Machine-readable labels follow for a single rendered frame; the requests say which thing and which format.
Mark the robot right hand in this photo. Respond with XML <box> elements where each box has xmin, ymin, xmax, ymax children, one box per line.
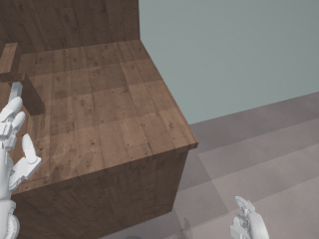
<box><xmin>230</xmin><ymin>195</ymin><xmax>269</xmax><ymax>239</ymax></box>

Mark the tap lever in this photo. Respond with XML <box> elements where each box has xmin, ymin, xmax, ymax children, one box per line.
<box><xmin>8</xmin><ymin>82</ymin><xmax>23</xmax><ymax>131</ymax></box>

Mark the counter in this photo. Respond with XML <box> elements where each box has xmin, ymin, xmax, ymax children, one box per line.
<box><xmin>0</xmin><ymin>0</ymin><xmax>199</xmax><ymax>239</ymax></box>

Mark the robot left hand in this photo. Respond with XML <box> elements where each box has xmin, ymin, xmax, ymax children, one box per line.
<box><xmin>0</xmin><ymin>97</ymin><xmax>42</xmax><ymax>200</ymax></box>

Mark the left robot forearm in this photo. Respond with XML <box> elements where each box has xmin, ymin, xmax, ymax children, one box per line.
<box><xmin>0</xmin><ymin>199</ymin><xmax>20</xmax><ymax>239</ymax></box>

